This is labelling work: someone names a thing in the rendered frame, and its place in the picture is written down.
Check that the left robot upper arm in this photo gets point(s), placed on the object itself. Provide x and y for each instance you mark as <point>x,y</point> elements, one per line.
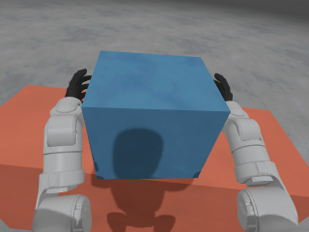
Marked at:
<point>65,213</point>

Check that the robot right hand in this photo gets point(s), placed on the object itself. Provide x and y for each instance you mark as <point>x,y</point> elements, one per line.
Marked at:
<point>223,87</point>

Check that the carton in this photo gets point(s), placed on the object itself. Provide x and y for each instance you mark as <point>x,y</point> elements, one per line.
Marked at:
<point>151,116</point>

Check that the pedestal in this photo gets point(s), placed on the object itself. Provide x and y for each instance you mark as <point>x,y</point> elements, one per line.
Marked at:
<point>208,203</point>

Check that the right robot forearm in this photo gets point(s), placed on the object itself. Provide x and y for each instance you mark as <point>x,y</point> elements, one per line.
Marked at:
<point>252,163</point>

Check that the right robot upper arm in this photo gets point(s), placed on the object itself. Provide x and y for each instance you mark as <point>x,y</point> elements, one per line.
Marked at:
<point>266,209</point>

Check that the robot left hand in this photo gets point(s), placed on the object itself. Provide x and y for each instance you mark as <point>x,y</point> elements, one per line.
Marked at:
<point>76,87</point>

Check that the left robot forearm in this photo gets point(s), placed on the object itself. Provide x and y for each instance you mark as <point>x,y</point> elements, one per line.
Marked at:
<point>62,146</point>

